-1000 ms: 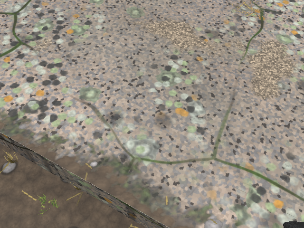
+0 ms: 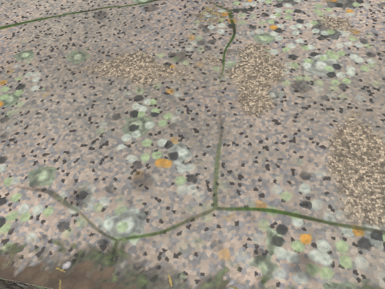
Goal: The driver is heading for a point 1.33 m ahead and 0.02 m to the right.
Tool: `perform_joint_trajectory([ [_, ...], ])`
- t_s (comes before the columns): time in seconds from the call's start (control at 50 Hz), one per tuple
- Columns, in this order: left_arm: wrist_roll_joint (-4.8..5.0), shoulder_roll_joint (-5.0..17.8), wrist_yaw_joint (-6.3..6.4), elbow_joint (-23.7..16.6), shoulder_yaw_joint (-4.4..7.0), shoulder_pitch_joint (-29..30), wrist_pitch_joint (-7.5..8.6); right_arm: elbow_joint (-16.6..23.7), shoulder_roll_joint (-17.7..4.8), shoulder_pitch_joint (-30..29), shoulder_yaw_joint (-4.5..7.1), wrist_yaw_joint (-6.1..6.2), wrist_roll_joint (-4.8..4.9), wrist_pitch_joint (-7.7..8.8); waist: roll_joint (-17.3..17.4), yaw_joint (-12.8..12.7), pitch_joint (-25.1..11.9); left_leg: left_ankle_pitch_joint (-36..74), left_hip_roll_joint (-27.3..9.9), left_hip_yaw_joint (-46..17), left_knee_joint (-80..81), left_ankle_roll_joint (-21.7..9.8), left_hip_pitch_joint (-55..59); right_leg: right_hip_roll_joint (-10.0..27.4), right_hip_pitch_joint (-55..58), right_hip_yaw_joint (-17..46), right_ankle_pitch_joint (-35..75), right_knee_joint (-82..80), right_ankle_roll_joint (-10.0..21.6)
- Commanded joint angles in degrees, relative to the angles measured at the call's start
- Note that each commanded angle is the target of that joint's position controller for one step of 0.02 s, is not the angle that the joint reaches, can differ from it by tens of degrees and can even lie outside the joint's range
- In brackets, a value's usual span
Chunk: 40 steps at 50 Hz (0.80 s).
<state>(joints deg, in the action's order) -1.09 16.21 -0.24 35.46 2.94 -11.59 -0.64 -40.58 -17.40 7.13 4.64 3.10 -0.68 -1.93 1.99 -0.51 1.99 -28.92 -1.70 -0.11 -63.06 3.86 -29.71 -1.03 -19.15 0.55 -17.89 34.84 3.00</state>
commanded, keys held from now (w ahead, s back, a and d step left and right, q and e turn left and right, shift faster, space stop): e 0.32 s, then no key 0.68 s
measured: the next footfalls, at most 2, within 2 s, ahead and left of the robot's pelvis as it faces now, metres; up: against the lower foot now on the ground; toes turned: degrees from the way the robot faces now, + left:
left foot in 0.36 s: +0.06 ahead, +0.13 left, +0.00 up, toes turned -18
right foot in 0.70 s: -0.04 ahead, -0.11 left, +0.00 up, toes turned -14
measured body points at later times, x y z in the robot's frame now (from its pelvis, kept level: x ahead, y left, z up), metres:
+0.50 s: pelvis +0.00 +0.03 +0.01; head +0.03 +0.04 +0.46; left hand +0.24 +0.26 -0.08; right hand +0.06 -0.28 -0.08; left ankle +0.02 +0.14 -0.73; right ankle -0.07 -0.09 -0.65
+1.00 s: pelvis -0.02 -0.01 +0.01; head -0.01 -0.02 +0.46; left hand +0.19 +0.17 -0.09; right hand +0.01 -0.29 -0.11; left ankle +0.02 +0.14 -0.73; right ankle -0.08 -0.10 -0.73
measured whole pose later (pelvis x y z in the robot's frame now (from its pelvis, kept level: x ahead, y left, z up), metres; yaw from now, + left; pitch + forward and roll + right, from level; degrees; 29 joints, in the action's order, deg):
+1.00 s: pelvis -0.02 -0.01 +0.01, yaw -17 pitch -1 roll +0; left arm -1.0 11.5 0.8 39.6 1.3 -11.7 0.2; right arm -45.5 -14.3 11.7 2.1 1.2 -0.9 1.4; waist 0.7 1.1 1.2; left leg -14.6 -2.2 -1.5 -26.6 3.1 -11.3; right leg -2.3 -10.1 3.0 -17.4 28.3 1.6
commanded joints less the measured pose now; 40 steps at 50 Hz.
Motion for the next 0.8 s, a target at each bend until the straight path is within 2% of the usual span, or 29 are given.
perform_joint_trajectory([
  [0.02, 1.31, 10.34, 1.56, -5.27, 3.01, 5.00, 0.90, 4.22, -5.66, -1.48, 1.79, 0.39, -0.57, 0.82, -7.65, 1.66, -6.06, 6.07, 0.73, -3.98, -6.28, 1.09, -6.65, 13.93, 6.91, 18.13, 27.51, -13.74, 9.75],
  [0.06, 0.94, 9.54, 2.15, -5.49, 2.86, 4.13, 0.44, 3.97, -3.67, -0.62, 1.21, -0.01, -0.17, 1.20, -8.10, 1.73, -7.81, 8.70, 2.24, -3.32, -2.85, 1.68, -4.62, 12.23, 7.96, 16.43, 29.87, -12.84, 9.40],
  [0.12, 1.17, 9.61, 2.77, -5.33, 3.29, 1.89, 0.05, 4.49, -1.76, -3.04, 0.23, -0.11, 0.06, 1.42, -8.60, 0.22, -8.61, 9.24, 3.17, -3.66, 7.55, 1.95, -3.45, 11.83, 11.11, 18.12, 28.69, -11.75, 8.94],
  [0.2, 1.15, 10.51, 2.85, -5.77, 3.97, 2.04, -0.59, 4.85, -2.86, -3.87, 0.26, -0.63, 0.59, 1.88, -11.30, -0.61, -7.56, 7.96, 4.34, -4.51, 17.66, 1.14, 1.78, 11.31, 8.91, 23.16, 19.64, -12.82, 9.28],
  [0.26, 1.50, 10.43, 2.45, -6.07, 4.16, 2.69, -0.86, 4.84, -3.84, -3.00, 0.56, -1.25, 1.13, 2.67, -12.75, -0.80, -7.62, 6.95, 5.28, -4.62, 24.39, 0.18, 5.09, 10.60, 9.77, 27.11, 21.69, -12.23, 9.35],
  [0.3, 1.98, 10.27, 2.52, -6.33, 4.21, 3.82, -1.20, 4.46, -4.14, -1.24, 0.80, -1.88, 1.41, 3.47, -12.95, 0.05, -8.26, 9.12, 5.47, -4.42, 31.67, -0.90, 8.49, 9.70, 10.85, 29.07, 24.25, -10.95, 8.70],
  [0.32, 2.51, 10.10, 2.69, -6.64, 4.18, 5.03, -1.40, 3.78, -4.16, 0.74, 1.01, -2.17, 1.34, 3.85, -12.11, 1.51, -8.36, 14.16, 5.32, -3.72, 38.52, -1.84, 12.59, 8.26, 9.58, 28.73, 22.95, -9.69, 7.32],
  [0.34, 2.69, 8.92, 2.94, -6.82, 3.80, 4.96, -1.50, 2.95, -5.23, 3.00, 1.44, -2.28, 0.90, 4.09, -10.26, 2.12, -9.18, 20.82, 2.26, -4.58, 43.50, -3.27, 18.99, 6.45, 6.14, 26.86, 17.16, -7.62, 4.83],
  [0.36, 1.72, 5.83, 2.87, -6.77, 2.90, 2.47, -1.51, 3.25, -8.23, 3.94, 2.04, -2.11, -0.20, 3.93, -0.69, 0.70, -10.54, 25.63, -8.42, -14.16, 45.30, -7.50, 26.59, 1.83, -1.72, 20.89, 1.68, 1.99, 1.51],
  [0.38, 1.79, 6.75, 2.85, -8.29, 3.21, 2.80, -0.92, 3.13, -11.36, 2.67, 2.66, -2.30, -1.95, 3.65, 13.51, -0.97, -6.46, 36.36, -18.40, -28.32, 47.02, -18.06, 25.16, -7.91, -13.98, 10.49, -17.82, 12.88, -2.48],
  [0.4, 0.74, 11.85, 2.81, -6.99, 4.76, 1.70, -0.43, 4.80, -7.93, 0.66, 1.92, -2.36, -2.06, 4.11, 8.92, -0.30, -6.30, 38.63, -21.84, -28.92, 46.69, -22.78, 21.53, -4.21, -13.54, 11.21, -19.46, 27.49, -5.44],
  [0.42, 1.28, 13.09, 2.47, -5.20, 5.48, 0.10, -0.57, 5.27, -5.72, -1.97, 1.22, -2.04, -1.27, 4.17, 5.65, -1.57, -5.90, 37.47, -18.43, -23.24, 45.67, -20.60, 19.96, -3.72, -12.91, 11.33, -15.59, 32.77, -6.35],
  [0.44, 1.22, 11.45, 2.57, -3.60, 5.23, -0.99, -1.11, 5.48, -4.66, -3.63, 0.82, -1.89, -0.38, 4.15, 3.66, -2.32, -5.07, 35.48, -14.25, -18.30, 44.48, -17.56, 19.50, -3.60, -12.60, 11.12, -12.37, 34.73, -7.48],
  [0.46, 1.01, 9.79, 2.64, -3.32, 4.73, -0.83, -1.53, 5.33, -3.82, -3.84, 0.39, -1.75, 0.51, 4.13, 3.49, -1.76, -4.63, 36.31, -12.54, -16.01, 43.76, -16.48, 20.29, -3.93, -13.72, 11.08, -9.64, 36.04, -8.39],
  [0.48, 1.15, 7.60, 2.47, -3.32, 3.99, -0.32, -1.73, 5.04, -3.51, -3.13, -0.04, -1.51, 0.62, 3.93, 3.60, -1.43, -4.49, 38.49, -11.13, -13.60, 43.40, -16.27, 20.18, -4.11, -12.99, 10.39, -8.24, 35.15, -9.06],
  [0.54, 1.26, 3.76, 2.40, -4.38, 2.20, 3.45, -1.51, 4.26, -3.00, -0.71, -0.40, -1.16, -0.23, 3.42, 6.33, 0.28, -5.99, 41.51, -9.18, -9.72, 42.32, -16.22, 23.53, -2.14, -9.54, 6.53, -7.53, 21.91, -9.83],
  [0.58, 0.99, 2.15, 2.13, -4.72, 1.20, 5.06, -1.42, 4.09, -4.39, -0.13, -0.08, -1.42, -0.18, 3.05, 8.24, 1.33, -7.01, 41.55, -9.30, -9.06, 41.90, -16.24, 23.39, -0.16, -3.09, 3.24, -10.01, 10.80, -9.42],
  [0.62, 1.52, 3.71, 2.03, -4.09, 1.57, 4.70, -1.44, 3.66, -6.03, 1.77, 0.31, -1.79, 0.27, 2.75, 9.51, 2.47, -6.88, 40.68, -10.05, -10.82, 41.52, -16.73, 23.80, -0.27, 0.64, 1.03, -7.20, 2.29, -8.83],
  [0.64, 1.60, 4.05, 1.99, -3.27, 1.76, 3.27, -1.43, 3.56, -6.03, 1.70, 0.20, -1.89, 0.68, 2.69, 9.35, 1.80, -6.57, 39.76, -9.93, -11.08, 40.82, -16.28, 23.40, -0.41, 3.20, 0.47, -2.86, -4.15, -8.02],
  [0.66, 1.43, 3.76, 1.92, -2.21, 1.70, 1.47, -1.32, 3.33, -5.24, 1.69, -0.18, -1.97, 1.21, 2.75, 8.46, 0.54, -5.89, 38.51, -9.22, -10.75, 40.30, -14.96, 21.97, -0.70, 7.29, -0.14, 4.60, -13.41, -6.66],
  [0.68, 0.95, 4.39, 2.00, -2.10, 1.65, 1.52, -1.20, 2.53, -4.21, 4.09, -0.60, -2.07, 1.36, 3.29, 6.71, 0.79, -5.58, 35.69, -8.54, -10.88, 40.68, -12.33, 19.10, 0.43, 12.29, 2.21, 10.93, -18.23, -4.91],
  [0.7, 0.47, 6.76, 2.41, -2.68, 1.90, 0.60, -1.12, 2.38, -3.19, 5.28, -1.18, -2.47, 0.30, 4.21, 2.42, 1.34, -7.80, 29.97, -7.32, -9.37, 39.44, -8.66, 14.88, 5.40, 19.38, 7.18, 20.54, -16.20, -3.01],
  [0.72, -0.12, 10.00, 2.49, -1.64, 2.59, 1.15, -1.22, 2.58, -1.78, 7.09, -1.59, -2.94, -0.84, 5.14, -7.81, 4.27, -8.38, 18.81, -2.21, -3.68, 39.46, -4.90, 13.35, 8.35, 18.18, 10.18, 22.36, -11.05, 0.81],
  [0.74, -0.03, 5.15, 1.81, -2.08, 1.60, 2.54, -0.84, 2.29, -2.15, 3.91, -1.76, -2.83, -1.54, 5.28, -6.66, 2.15, -8.03, 16.28, -1.21, -2.30, 39.20, -2.23, 17.13, 7.92, 13.15, 10.05, 15.76, -11.73, 2.55],
  [0.76, -0.36, 2.97, 1.41, -1.89, 0.89, 2.77, -0.38, 2.24, -2.51, 1.69, -1.62, -2.80, -1.27, 5.20, -5.55, 1.25, -6.08, 17.54, -0.79, -2.20, 38.94, -1.41, 17.35, 6.56, 11.22, 9.44, 10.94, -12.43, 1.75],
  [0.8, -0.42, 3.40, 1.26, -1.28, 0.90, 2.48, 0.47, 1.96, -2.23, 1.09, -1.56, -2.30, -0.55, 4.63, -6.46, 0.86, -3.30, 19.46, -0.68, -2.18, 38.11, -1.69, 17.37, 5.24, 8.55, 8.85, 9.98, -12.94, 0.24],
])
Keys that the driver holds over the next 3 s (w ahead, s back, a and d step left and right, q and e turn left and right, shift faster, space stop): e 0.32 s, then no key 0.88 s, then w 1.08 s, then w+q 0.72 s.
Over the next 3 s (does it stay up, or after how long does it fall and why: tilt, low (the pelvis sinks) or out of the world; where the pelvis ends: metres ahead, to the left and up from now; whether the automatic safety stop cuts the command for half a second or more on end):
stays up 0.65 -0.25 0.18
